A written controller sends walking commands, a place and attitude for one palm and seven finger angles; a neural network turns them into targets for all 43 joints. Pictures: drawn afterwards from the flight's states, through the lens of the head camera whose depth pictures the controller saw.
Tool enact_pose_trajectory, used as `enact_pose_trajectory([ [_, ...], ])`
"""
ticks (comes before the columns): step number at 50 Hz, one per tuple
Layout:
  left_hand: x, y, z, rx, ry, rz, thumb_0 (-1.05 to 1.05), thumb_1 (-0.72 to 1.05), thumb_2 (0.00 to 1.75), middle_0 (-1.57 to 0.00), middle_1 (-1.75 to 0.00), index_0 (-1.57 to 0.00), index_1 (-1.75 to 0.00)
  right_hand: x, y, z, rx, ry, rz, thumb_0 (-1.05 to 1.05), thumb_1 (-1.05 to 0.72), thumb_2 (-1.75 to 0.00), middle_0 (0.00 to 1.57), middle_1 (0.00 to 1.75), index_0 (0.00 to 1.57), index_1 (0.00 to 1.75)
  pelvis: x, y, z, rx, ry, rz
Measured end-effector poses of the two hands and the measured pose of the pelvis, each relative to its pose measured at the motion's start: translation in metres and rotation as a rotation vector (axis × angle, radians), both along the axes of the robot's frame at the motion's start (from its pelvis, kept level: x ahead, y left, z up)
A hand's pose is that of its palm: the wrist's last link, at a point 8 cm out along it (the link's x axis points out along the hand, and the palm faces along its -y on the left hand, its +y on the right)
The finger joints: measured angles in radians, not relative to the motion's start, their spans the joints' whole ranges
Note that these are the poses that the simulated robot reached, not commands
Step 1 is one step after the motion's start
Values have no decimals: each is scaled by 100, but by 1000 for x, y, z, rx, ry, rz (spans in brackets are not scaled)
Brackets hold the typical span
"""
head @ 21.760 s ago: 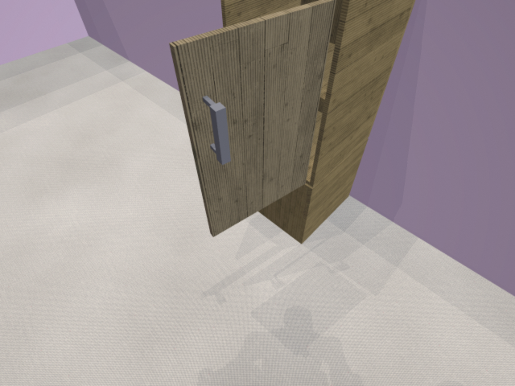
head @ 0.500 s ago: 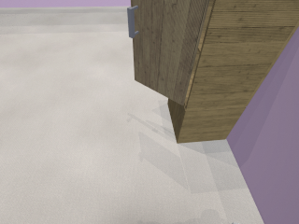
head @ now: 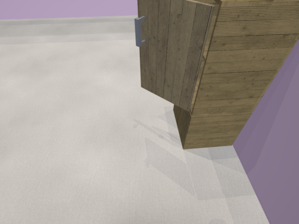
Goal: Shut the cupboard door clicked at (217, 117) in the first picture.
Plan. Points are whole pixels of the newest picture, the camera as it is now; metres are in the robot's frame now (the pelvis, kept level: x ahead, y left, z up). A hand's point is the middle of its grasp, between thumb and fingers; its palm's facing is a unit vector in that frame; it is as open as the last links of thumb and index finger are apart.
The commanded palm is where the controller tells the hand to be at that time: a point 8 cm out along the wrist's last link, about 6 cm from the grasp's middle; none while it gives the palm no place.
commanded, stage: let the arm hang, fingers relaxed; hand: left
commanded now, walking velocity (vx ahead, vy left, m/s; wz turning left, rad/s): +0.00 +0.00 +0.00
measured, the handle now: (140, 31) +1.00 +0.10 +0.07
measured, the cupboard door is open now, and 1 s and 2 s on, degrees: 47 47 47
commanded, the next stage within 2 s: look to check the result in 0.32 s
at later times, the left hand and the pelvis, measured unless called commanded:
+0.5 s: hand out of the picture +0.00 +0.17 -0.17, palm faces +0.02 -0.98 -0.20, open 7.4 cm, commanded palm none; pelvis +0.01 -0.01 +0.00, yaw +0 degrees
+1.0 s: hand out of the picture +0.04 +0.17 -0.17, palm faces +0.01 -0.98 -0.21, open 7.4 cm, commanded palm none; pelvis +0.03 -0.01 +0.00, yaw +0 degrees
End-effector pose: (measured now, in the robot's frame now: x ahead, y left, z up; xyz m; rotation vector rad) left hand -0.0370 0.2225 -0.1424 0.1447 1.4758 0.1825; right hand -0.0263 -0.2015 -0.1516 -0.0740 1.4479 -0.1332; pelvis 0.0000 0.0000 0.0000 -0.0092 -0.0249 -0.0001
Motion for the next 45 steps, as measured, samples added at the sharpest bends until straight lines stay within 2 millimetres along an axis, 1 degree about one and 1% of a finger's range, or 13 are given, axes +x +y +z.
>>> enact_pose_trajectory([
  [4,13,-7,-2,-19,-37,-7,0,91,90,-19,-30,-20,-29,5,0,0,-3,-20,-4,0,-91,-90,20,30,20,30,1,1,0,3,1,-2],
  [11,28,-16,-4,-38,-74,-16,0,91,90,-20,-30,-20,-29,9,-8,3,-26,-32,-9,0,-91,-90,20,30,20,30,3,-1,0,5,1,-5],
  [17,32,-15,-4,-33,-71,-20,0,91,90,-20,-30,-20,-29,10,-16,5,-42,-25,-11,0,-91,-90,20,30,19,30,6,-4,1,4,0,-5],
  [28,34,-5,0,-1,-43,-24,0,91,90,-20,-30,-20,-29,15,-25,6,-49,-8,-7,0,-91,-90,20,30,19,30,12,-8,2,3,2,-7],
  [36,42,-2,2,10,-41,-29,0,91,90,-19,-30,-20,-29,28,-29,6,-51,-12,2,0,-91,-90,20,30,19,30,18,-9,2,4,6,-8],
  [45,61,-4,2,6,-70,-37,0,91,90,-20,-30,-20,-29,50,-36,9,-65,-44,13,0,-91,-90,20,30,19,30,26,-11,3,5,6,-7],
])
